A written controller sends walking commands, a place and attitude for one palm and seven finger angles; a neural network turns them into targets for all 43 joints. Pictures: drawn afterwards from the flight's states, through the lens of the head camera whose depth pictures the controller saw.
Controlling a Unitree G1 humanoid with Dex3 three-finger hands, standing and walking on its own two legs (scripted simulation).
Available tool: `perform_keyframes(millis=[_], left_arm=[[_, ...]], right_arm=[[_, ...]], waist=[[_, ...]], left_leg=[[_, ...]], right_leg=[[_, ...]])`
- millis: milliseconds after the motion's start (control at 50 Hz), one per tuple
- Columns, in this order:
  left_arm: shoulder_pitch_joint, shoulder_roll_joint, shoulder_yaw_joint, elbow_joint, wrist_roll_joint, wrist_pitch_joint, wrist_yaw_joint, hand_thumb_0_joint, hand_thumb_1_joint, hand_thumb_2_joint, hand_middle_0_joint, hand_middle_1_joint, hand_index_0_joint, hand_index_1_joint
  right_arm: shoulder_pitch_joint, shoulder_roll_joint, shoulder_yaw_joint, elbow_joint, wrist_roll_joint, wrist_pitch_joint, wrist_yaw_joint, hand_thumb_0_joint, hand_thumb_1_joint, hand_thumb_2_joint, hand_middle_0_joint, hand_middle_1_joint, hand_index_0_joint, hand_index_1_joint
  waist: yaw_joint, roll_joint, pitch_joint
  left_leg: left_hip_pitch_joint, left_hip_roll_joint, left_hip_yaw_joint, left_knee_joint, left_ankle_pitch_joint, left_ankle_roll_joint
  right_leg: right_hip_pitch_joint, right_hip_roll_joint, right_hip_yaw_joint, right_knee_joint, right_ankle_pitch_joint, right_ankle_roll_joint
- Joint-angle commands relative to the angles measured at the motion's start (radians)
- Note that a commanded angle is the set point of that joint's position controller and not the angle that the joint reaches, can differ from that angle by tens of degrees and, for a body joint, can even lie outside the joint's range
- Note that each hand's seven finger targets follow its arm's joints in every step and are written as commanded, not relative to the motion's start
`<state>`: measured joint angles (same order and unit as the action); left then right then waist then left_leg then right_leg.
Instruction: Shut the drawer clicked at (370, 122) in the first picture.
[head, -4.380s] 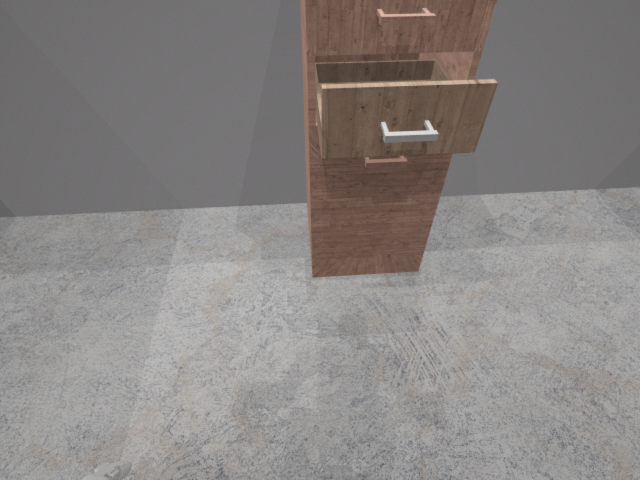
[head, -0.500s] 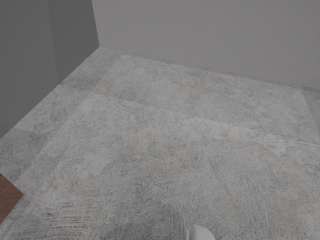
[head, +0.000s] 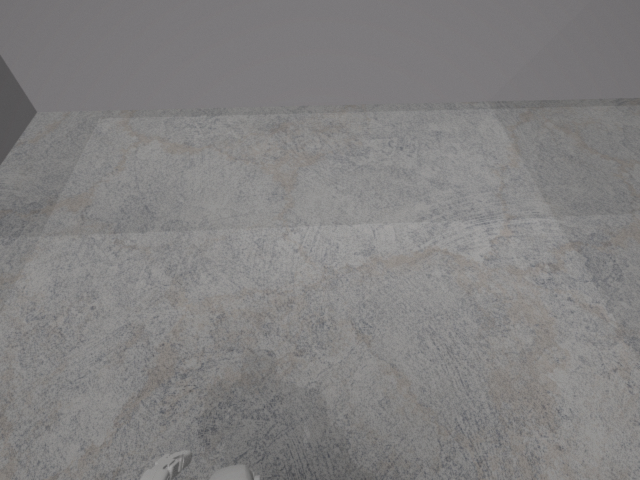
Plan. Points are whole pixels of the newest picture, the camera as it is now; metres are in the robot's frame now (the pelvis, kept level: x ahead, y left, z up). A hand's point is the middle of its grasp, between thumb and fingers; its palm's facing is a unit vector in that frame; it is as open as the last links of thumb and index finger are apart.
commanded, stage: turn to face it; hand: left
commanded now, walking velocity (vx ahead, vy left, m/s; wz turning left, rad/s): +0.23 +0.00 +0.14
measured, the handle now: out of the picture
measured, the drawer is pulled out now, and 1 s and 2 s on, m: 0.17 0.17 0.17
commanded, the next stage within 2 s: none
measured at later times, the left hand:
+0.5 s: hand out of the picture +0.11 +0.24 -0.18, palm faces +0.23 -0.96 -0.15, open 7.4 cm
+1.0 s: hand (146, 472) +0.16 +0.24 -0.14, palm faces +0.44 -0.85 -0.28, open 7.4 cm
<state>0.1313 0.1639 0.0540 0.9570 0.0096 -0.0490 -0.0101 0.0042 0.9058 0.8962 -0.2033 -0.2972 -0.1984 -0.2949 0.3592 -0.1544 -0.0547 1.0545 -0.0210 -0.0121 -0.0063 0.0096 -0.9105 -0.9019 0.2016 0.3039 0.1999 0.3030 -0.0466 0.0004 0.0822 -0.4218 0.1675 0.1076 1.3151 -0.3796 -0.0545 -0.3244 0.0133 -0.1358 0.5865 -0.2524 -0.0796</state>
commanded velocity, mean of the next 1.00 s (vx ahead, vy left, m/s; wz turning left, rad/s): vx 0.00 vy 0.00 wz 0.58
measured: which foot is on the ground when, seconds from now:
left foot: up 0.00-0.32, down 0.34-0.98, up 1.00-1.00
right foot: down 0.00-0.34, up 0.36-0.96, down 0.98-1.00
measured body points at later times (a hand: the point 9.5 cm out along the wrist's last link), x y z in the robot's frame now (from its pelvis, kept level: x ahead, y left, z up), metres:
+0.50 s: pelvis +0.12 +0.06 +0.00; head +0.15 +0.10 +0.45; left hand +0.10 +0.29 -0.17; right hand +0.24 -0.16 -0.13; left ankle +0.18 +0.13 -0.73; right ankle +0.09 -0.10 -0.64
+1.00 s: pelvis +0.12 +0.00 +0.00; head +0.15 +0.00 +0.45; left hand +0.13 +0.29 -0.12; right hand +0.26 -0.22 -0.15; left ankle +0.18 +0.13 -0.72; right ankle +0.15 -0.11 -0.73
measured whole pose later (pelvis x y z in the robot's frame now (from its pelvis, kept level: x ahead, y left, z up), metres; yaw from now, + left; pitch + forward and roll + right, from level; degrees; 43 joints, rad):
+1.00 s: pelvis +0.12 +0.00 +0.00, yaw +26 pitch +2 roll +0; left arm 0.14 0.20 0.07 0.87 0.01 0.03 0.03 0.01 0.91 0.90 -0.20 -0.30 -0.20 -0.29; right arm 0.26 -0.23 -0.11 0.94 -0.02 0.07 0.01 0.00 -0.91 -0.90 0.20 0.30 0.20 0.30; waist -0.04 0.05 0.02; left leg -0.44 -0.13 -0.15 0.51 -0.15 0.01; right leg -0.23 0.01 0.00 0.51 -0.31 0.00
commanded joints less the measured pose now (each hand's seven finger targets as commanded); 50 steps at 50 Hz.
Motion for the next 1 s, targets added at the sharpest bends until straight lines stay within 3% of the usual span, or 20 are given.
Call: perform_keyframes(millis=[0, 60, 160, 220, 280, 300, 320, 340, 360, 400, 440, 500, 620, 760, 840, 900, 920, 940, 960, 980], left_arm=[[0.114, 0.119, 0.026, 0.012, 0.014, -0.029, 0.026, 0.0, 0.9, 0.9, -0.2, -0.3, -0.2, -0.3], [0.134, 0.09, 0.017, 0.019, 0.011, -0.034, 0.025, 0.0, 0.9, 0.9, -0.2, -0.3, -0.2, -0.3], [0.174, 0.102, 0.003, 0.047, 0.011, -0.031, 0.03, 0.0, 0.9, 0.9, -0.2, -0.3, -0.2, -0.3], [0.192, 0.129, 0.01, 0.051, 0.015, -0.016, 0.039, 0.0, 0.9, 0.9, -0.2, -0.3, -0.2, -0.3], [0.189, 0.154, 0.021, 0.043, 0.011, 0.004, 0.046, 0.0, 0.9, 0.9, -0.2, -0.3, -0.2, -0.3], [0.193, 0.153, 0.026, 0.035, 0.007, 0.012, 0.046, 0.0, 0.9, 0.9, -0.2, -0.3, -0.2, -0.3], [0.237, 0.114, 0.027, 0.013, -0.009, 0.017, 0.044, 0.0, 0.9, 0.9, -0.2, -0.3, -0.2, -0.3], [0.23, 0.101, 0.015, -0.014, -0.01, 0.021, 0.046, 0.0, 0.9, 0.9, -0.2, -0.3, -0.2, -0.3], [0.194, 0.123, 0.021, -0.015, -0.003, 0.035, 0.05, 0.0, 0.9, 0.9, -0.2, -0.3, -0.2, -0.3], [0.118, 0.114, 0.033, -0.026, 0.007, 0.042, 0.039, 0.0, 0.9, 0.9, -0.2, -0.3, -0.2, -0.3], [0.141, 0.098, 0.04, -0.018, 0.011, 0.056, 0.03, 0.0, 0.9, 0.9, -0.2, -0.3, -0.2, -0.3], [0.167, 0.099, 0.05, -0.017, 0.015, 0.073, 0.028, 0.0, 0.9, 0.9, -0.2, -0.3, -0.2, -0.3], [0.09, 0.115, 0.058, -0.061, 0.016, 0.079, 0.033, 0.0, 0.9, 0.9, -0.2, -0.3, -0.2, -0.3], [0.009, 0.129, 0.052, -0.113, 0.008, 0.079, 0.036, 0.0, 0.9, 0.9, -0.2, -0.3, -0.2, -0.3], [0.036, 0.129, 0.048, -0.124, -0.001, 0.081, 0.04, 0.0, 0.9, 0.9, -0.2, -0.3, -0.2, -0.3], [0.13, 0.15, 0.052, -0.109, -0.007, 0.083, 0.044, 0.0, 0.9, 0.9, -0.2, -0.3, -0.2, -0.3], [0.172, 0.158, 0.057, -0.099, -0.009, 0.082, 0.047, 0.0, 0.9, 0.9, -0.2, -0.3, -0.2, -0.3], [0.214, 0.201, 0.067, -0.094, -0.003, 0.077, 0.052, 0.0, 0.9, 0.9, -0.2, -0.3, -0.2, -0.3], [0.191, 0.295, 0.081, -0.121, 0.019, 0.07, 0.059, 0.0, 0.9, 0.9, -0.2, -0.3, -0.2, -0.3], [0.072, 0.298, 0.061, -0.158, 0.014, 0.076, 0.061, 0.0, 0.9, 0.9, -0.2, -0.3, -0.2, -0.3]], right_arm=[[0.081, -0.036, -0.01, -0.048, -0.009, -0.01, -0.007, 0.0, -0.9, -0.9, 0.2, 0.3, 0.2, 0.3], [0.028, -0.032, -0.005, -0.06, -0.007, -0.001, -0.001, 0.0, -0.9, -0.9, 0.2, 0.3, 0.2, 0.3], [-0.119, -0.034, 0.008, -0.095, 0.006, -0.003, 0.01, 0.0, -0.9, -0.9, 0.2, 0.3, 0.2, 0.3], [-0.18, -0.048, 0.007, -0.118, 0.007, -0.007, 0.014, 0.0, -0.9, -0.9, 0.2, 0.3, 0.2, 0.3], [-0.115, -0.089, -0.004, -0.107, 0.0, 0.0, 0.013, 0.0, -0.9, -0.9, 0.2, 0.3, 0.2, 0.3], [-0.03, -0.135, -0.017, -0.096, -0.005, -0.003, 0.012, 0.0, -0.9, -0.9, 0.2, 0.3, 0.2, 0.3], [0.032, -0.221, -0.035, -0.102, -0.014, -0.009, 0.006, 0.0, -0.9, -0.9, 0.2, 0.3, 0.2, 0.3], [0.057, -0.263, -0.036, -0.09, -0.001, 0.0, -0.002, 0.0, -0.9, -0.9, 0.2, 0.3, 0.2, 0.3], [0.029, -0.243, -0.034, -0.089, 0.003, 0.007, -0.009, 0.0, -0.9, -0.9, 0.2, 0.3, 0.2, 0.3], [-0.077, -0.205, -0.032, -0.132, 0.002, 0.005, -0.015, 0.0, -0.9, -0.9, 0.2, 0.3, 0.2, 0.3], [-0.137, -0.187, -0.028, -0.148, 0.002, 0.003, -0.014, 0.0, -0.9, -0.9, 0.2, 0.3, 0.2, 0.3], [-0.15, -0.187, -0.037, -0.163, 0.004, 0.003, -0.012, 0.0, -0.9, -0.9, 0.2, 0.3, 0.2, 0.3], [-0.099, -0.207, -0.056, -0.159, 0.001, 0.011, -0.01, 0.0, -0.9, -0.9, 0.2, 0.3, 0.2, 0.3], [-0.06, -0.236, -0.074, -0.157, -0.004, 0.024, -0.008, 0.0, -0.9, -0.9, 0.2, 0.3, 0.2, 0.3], [-0.08, -0.251, -0.081, -0.175, -0.007, 0.035, -0.006, 0.0, -0.9, -0.9, 0.2, 0.3, 0.2, 0.3], [-0.133, -0.254, -0.088, -0.198, -0.008, 0.046, 0.002, 0.0, -0.9, -0.9, 0.2, 0.3, 0.2, 0.3], [-0.15, -0.243, -0.09, -0.205, -0.005, 0.05, 0.005, 0.0, -0.9, -0.9, 0.2, 0.3, 0.2, 0.3], [-0.158, -0.211, -0.088, -0.212, 0.004, 0.056, 0.009, 0.0, -0.9, -0.9, 0.2, 0.3, 0.2, 0.3], [-0.132, -0.137, -0.081, -0.228, 0.013, 0.057, 0.007, 0.0, -0.9, -0.9, 0.2, 0.3, 0.2, 0.3], [-0.144, -0.186, -0.089, -0.234, -0.007, 0.052, 0.004, 0.0, -0.9, -0.9, 0.2, 0.3, 0.2, 0.3]], waist=[[-0.005, -0.066, -0.067], [0.001, -0.109, -0.068], [0.038, -0.118, -0.045], [0.061, -0.116, -0.018], [0.026, -0.082, -0.059], [-0.005, 0.024, -0.115], [-0.011, 0.251, -0.192], [-0.01, 0.335, -0.214], [-0.005, 0.205, -0.208], [0.016, 0.101, -0.135], [0.044, 0.086, -0.122], [0.053, 0.107, -0.145], [0.025, 0.117, -0.148], [-0.002, 0.148, -0.156], [0.012, 0.151, -0.172], [0.053, 0.158, -0.165], [0.075, 0.141, -0.161], [0.094, 0.051, -0.164], [0.094, -0.258, -0.151], [0.066, -0.273, -0.061]], left_leg=[[-0.099, 0.017, -0.052, -0.11, 0.088, -0.002], [-0.103, 0.0, -0.042, -0.235, 0.144, -0.011], [-0.086, -0.041, -0.028, -0.485, 0.182, 0.003], [-0.047, -0.064, -0.009, -0.579, 0.16, 0.018], [0.099, -0.099, -0.002, -0.723, 0.225, 0.039], [0.233, -0.073, -0.054, -0.792, 0.462, 0.06], [0.405, 0.14, -0.323, -0.836, 0.883, 0.175], [0.426, 0.284, -0.478, -0.895, 1.12, 0.303], [0.384, 0.262, -0.463, -0.931, 0.88, 0.32], [0.267, 0.184, -0.433, -0.976, 0.559, 0.264], [0.177, 0.105, -0.341, -1.022, 0.382, 0.21], [0.15, 0.054, -0.333, -1.065, 0.218, 0.186], [0.228, 0.047, -0.429, -1.061, 0.185, 0.205], [0.261, 0.035, -0.548, -1.037, 0.223, 0.228], [0.207, 0.014, -0.607, -1.035, 0.219, 0.226], [0.085, -0.048, -0.581, -1.052, 0.152, 0.16], [0.011, -0.081, -0.552, -1.041, 0.096, 0.111], [-0.112, -0.141, -0.472, -0.931, -0.009, 0.055], [-0.301, -0.266, -0.272, -0.607, -0.134, -0.003], [-0.295, -0.263, -0.196, -0.367, -0.155, -0.004]], right_leg=[[0.063, -0.26, 0.205, -0.317, 0.432, -0.086], [0.067, -0.232, 0.16, -0.326, 0.468, -0.087], [0.166, -0.254, 0.094, -0.299, 0.57, -0.062], [0.209, -0.296, 0.084, -0.253, 0.594, -0.046], [0.224, -0.292, 0.03, -0.071, 0.6, 0.0], [0.169, -0.253, -0.008, 0.101, 0.48, 0.044], [-0.032, -0.127, -0.064, 0.334, 0.099, 0.122], [-0.131, -0.048, 0.007, 0.579, -0.442, 0.142], [-0.165, -0.077, 0.102, 0.654, -0.396, 0.13], [-0.232, -0.119, 0.126, 0.669, -0.261, 0.141], [-0.183, -0.118, 0.131, 0.628, -0.15, 0.147], [-0.169, -0.112, 0.133, 0.585, -0.075, 0.156], [-0.222, -0.1, 0.149, 0.477, -0.087, 0.176], [-0.178, -0.058, 0.163, 0.327, -0.178, 0.167], [-0.062, -0.02, 0.169, 0.198, -0.203, 0.144], [0.137, 0.011, 0.138, -0.02, -0.15, 0.116], [0.251, 0.006, 0.124, -0.155, -0.085, 0.104], [0.372, -0.091, 0.198, -0.296, -0.088, 0.065], [0.413, -0.391, 0.521, -0.441, -0.297, -0.033], [0.17, -0.517, 0.554, -0.462, -0.291, -0.08]])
